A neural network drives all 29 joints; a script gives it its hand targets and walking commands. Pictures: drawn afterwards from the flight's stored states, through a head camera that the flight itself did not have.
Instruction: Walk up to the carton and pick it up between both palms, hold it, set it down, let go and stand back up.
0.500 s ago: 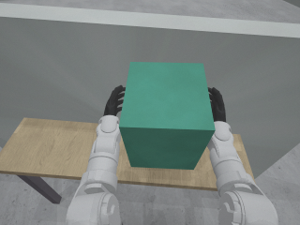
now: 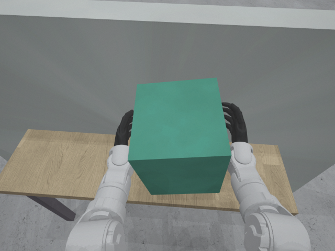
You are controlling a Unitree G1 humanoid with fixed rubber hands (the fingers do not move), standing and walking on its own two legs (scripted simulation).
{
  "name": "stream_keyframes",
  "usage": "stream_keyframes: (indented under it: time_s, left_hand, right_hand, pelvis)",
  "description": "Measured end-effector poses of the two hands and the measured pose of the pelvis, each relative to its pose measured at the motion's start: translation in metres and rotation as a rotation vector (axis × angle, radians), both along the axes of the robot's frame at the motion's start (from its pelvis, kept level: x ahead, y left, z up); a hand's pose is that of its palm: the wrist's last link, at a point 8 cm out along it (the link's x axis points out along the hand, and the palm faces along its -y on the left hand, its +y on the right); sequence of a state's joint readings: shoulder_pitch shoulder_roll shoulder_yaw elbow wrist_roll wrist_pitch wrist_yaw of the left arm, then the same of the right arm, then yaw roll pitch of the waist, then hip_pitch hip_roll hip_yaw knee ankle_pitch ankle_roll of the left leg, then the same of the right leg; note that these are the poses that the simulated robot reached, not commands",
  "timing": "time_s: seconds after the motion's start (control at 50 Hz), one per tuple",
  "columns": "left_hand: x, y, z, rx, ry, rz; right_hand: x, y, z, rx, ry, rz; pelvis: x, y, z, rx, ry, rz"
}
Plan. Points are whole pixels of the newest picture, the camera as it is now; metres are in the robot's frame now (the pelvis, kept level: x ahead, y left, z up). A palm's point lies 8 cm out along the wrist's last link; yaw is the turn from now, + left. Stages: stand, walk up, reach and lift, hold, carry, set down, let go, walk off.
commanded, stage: set down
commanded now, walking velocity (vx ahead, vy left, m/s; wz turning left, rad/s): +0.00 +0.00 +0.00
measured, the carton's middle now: (180, 141) +0.38 -0.01 +0.01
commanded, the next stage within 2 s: none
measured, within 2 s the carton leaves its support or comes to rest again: rests again in 1.14 s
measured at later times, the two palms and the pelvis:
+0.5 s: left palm (133, 143) +0.38 +0.12 +0.00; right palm (241, 141) +0.37 -0.17 +0.02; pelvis -0.01 -0.01 +0.00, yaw -1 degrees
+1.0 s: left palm (133, 151) +0.39 +0.12 -0.05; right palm (232, 150) +0.38 -0.17 -0.04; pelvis +0.01 +0.00 -0.02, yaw -1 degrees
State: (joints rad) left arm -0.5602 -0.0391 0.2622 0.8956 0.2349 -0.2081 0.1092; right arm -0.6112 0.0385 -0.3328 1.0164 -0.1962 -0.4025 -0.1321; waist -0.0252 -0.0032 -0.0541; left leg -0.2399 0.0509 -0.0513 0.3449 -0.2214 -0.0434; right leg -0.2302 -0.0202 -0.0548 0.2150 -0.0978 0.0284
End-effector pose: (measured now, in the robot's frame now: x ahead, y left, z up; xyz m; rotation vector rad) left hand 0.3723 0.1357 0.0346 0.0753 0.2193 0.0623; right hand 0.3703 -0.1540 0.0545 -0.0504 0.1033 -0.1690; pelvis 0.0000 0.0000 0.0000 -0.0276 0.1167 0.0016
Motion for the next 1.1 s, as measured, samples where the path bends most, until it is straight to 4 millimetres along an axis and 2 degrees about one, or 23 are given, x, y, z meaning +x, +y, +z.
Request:
stream_keyframes:
  time_s: [0.22, 0.38, 0.48, 0.66, 0.84, 1.1]
  left_hand:
    - [-0.002, -0.013, -0.011, -0.018, 0.043, -0.023]
    - [0.004, -0.021, -0.018, -0.018, 0.045, -0.028]
    - [0.010, -0.021, -0.027, -0.022, 0.069, -0.024]
    - [0.020, -0.017, -0.057, -0.017, 0.101, -0.016]
    - [0.019, -0.011, -0.084, -0.031, 0.104, 0.008]
    - [0.015, -0.014, -0.086, -0.061, 0.073, -0.004]
  right_hand:
    - [-0.010, -0.013, -0.011, -0.003, 0.046, -0.029]
    - [-0.005, -0.021, -0.019, -0.011, 0.051, -0.032]
    - [0.002, -0.021, -0.028, -0.008, 0.076, -0.028]
    - [0.016, -0.017, -0.056, -0.008, 0.114, -0.018]
    - [0.020, -0.011, -0.084, 0.007, 0.120, -0.004]
    - [0.007, -0.014, -0.093, 0.043, 0.116, -0.035]
  pelvis:
    - [-0.014, -0.001, -0.001, 0.007, 0.020, -0.016]
    - [-0.015, -0.004, -0.002, 0.013, 0.069, -0.025]
    - [-0.011, -0.006, -0.003, 0.017, 0.093, -0.025]
    - [0.006, -0.008, -0.005, 0.009, 0.180, -0.024]
    - [0.015, -0.006, -0.011, -0.007, 0.287, -0.011]
    - [-0.001, 0.003, -0.019, -0.007, 0.316, -0.024]
